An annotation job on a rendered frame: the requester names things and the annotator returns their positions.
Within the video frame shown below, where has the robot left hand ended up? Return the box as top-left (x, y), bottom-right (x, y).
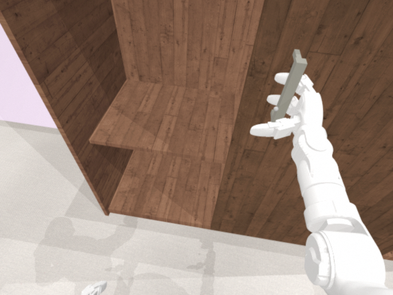
top-left (81, 281), bottom-right (107, 295)

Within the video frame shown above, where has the robot right hand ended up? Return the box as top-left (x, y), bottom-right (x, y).
top-left (250, 73), bottom-right (323, 139)

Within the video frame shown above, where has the handle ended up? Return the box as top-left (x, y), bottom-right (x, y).
top-left (270, 49), bottom-right (307, 122)

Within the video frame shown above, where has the robot right forearm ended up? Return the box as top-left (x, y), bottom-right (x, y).
top-left (291, 124), bottom-right (386, 282)

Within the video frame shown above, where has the right robot upper arm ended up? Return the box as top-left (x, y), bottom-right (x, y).
top-left (304, 230), bottom-right (393, 295)

